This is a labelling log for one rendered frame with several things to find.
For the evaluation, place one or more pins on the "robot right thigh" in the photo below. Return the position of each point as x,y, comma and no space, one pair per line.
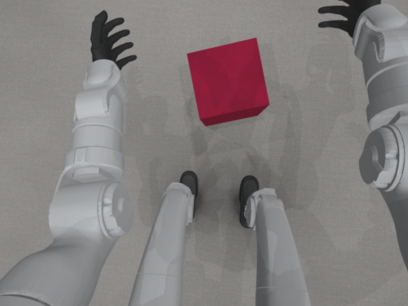
279,279

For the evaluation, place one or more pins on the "robot right upper arm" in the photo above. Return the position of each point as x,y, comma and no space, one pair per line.
384,164

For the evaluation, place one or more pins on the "right robot hand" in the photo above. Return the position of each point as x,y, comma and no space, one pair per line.
351,12

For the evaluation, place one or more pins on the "left robot hand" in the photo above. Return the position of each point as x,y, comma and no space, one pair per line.
102,44

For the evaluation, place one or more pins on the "robot left upper arm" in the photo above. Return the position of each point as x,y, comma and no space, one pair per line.
86,220

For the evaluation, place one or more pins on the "robot left forearm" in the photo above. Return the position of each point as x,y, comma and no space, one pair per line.
97,128

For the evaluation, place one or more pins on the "robot right shin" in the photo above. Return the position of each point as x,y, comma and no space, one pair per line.
257,193

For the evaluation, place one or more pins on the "robot right forearm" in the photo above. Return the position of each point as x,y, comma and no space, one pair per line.
381,42

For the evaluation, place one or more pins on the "carton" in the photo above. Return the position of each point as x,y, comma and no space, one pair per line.
228,82

